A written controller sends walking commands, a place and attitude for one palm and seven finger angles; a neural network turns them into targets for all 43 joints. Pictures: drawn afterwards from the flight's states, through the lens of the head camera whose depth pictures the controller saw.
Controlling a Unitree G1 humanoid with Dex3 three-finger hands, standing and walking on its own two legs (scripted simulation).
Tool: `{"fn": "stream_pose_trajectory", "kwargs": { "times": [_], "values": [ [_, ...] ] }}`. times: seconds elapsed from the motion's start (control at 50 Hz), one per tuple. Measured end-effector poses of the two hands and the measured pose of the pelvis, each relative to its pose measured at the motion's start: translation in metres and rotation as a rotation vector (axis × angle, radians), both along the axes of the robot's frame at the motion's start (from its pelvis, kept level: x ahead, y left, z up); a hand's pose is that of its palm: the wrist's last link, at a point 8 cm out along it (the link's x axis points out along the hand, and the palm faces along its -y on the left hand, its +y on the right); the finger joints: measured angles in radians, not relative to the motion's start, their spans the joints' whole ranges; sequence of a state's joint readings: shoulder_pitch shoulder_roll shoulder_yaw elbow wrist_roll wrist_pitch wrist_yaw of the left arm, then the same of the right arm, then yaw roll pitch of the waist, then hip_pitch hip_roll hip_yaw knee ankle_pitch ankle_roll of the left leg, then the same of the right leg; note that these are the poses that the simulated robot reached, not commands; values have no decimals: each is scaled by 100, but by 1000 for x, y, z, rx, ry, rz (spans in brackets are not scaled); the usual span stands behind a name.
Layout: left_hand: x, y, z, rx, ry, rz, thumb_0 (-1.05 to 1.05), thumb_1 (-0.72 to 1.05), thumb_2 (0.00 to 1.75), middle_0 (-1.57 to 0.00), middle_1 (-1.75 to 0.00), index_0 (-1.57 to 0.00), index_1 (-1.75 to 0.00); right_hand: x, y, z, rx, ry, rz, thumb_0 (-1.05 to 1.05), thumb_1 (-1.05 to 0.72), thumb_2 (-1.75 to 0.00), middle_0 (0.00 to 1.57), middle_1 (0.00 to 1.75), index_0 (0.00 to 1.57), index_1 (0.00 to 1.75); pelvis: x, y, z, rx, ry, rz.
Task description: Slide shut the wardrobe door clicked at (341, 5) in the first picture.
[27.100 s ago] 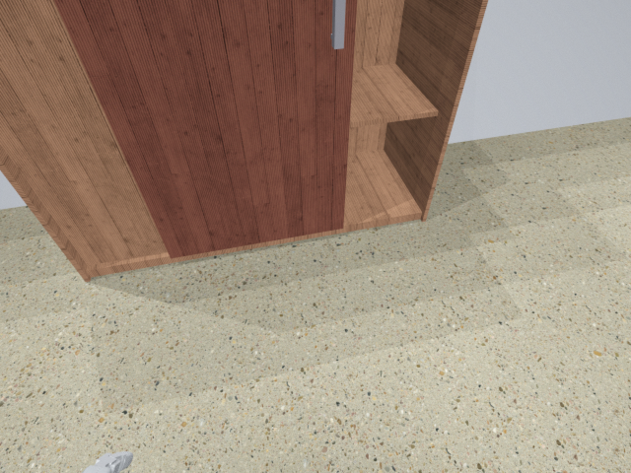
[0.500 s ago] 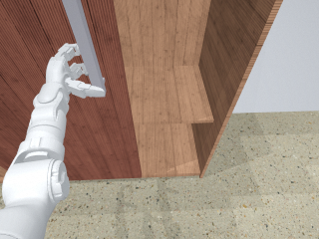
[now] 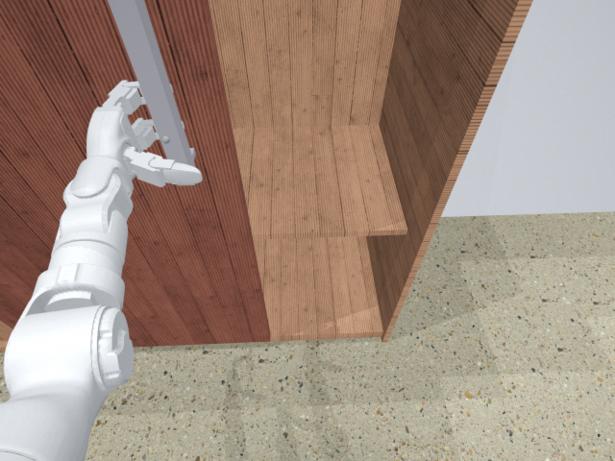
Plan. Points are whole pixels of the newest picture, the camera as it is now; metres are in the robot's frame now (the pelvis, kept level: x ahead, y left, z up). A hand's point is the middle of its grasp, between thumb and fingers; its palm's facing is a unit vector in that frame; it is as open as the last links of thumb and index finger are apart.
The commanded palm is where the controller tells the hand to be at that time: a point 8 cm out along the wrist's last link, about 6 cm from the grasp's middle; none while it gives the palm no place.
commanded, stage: slide the fingers in behind the handle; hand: left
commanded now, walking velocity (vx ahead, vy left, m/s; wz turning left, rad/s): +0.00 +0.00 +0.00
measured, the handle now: (164, 89) +0.54 +0.17 +0.21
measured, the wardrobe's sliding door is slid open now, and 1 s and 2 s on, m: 0.38 0.38 0.38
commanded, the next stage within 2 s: grip the handle and tug to test in 0.80 s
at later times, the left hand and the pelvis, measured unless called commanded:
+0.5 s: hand (172, 138) +0.47 +0.15 +0.18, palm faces +0.01 -1.00 +0.01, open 14.3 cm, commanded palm +0.45 +0.20 +0.18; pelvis +0.00 +0.01 +0.00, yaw -1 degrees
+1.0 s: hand (174, 138) +0.47 +0.15 +0.18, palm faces +0.03 -1.00 -0.01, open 14.3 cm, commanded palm +0.44 +0.19 +0.18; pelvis +0.01 +0.01 +0.00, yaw +0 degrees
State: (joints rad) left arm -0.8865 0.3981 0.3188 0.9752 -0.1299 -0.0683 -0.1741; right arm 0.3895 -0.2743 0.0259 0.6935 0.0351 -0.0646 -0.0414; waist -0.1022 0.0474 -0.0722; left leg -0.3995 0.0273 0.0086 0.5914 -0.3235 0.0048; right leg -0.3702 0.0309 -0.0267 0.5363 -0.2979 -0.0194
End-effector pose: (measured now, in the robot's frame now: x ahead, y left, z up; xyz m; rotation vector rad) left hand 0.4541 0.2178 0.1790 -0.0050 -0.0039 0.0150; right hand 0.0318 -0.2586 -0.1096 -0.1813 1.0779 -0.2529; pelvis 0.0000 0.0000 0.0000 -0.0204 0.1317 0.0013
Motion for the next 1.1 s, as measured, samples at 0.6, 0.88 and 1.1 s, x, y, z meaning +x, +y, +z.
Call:
{"fn": "stream_pose_trajectory", "kwargs": {
  "times": [0.6, 0.88, 1.1],
  "values": [
    [-1, -10, 2, -1, -16, -8, -2, -50, 30, -26, -118, -24, -117, 22, 13, 2, 22, -56, 7, 1, -90, -90, 20, 30, 21, 30, 7, 8, 1, 0, -7, -13],
    [-2, -13, 3, 17, -10, 14, -2, -50, 30, -24, -116, -20, -118, 35, 16, -1, 34, -47, 29, 1, -90, -90, 20, 30, 21, 30, 12, 9, 2, 0, -7, -2],
    [-2, -13, 3, 13, -7, 17, -2, -35, 36, -24, -117, -21, -119, 43, 14, 2, 34, -63, 29, 1, -90, -90, 20, 30, 21, 30, 15, 6, 3, 2, -14, -2]
  ]
}}
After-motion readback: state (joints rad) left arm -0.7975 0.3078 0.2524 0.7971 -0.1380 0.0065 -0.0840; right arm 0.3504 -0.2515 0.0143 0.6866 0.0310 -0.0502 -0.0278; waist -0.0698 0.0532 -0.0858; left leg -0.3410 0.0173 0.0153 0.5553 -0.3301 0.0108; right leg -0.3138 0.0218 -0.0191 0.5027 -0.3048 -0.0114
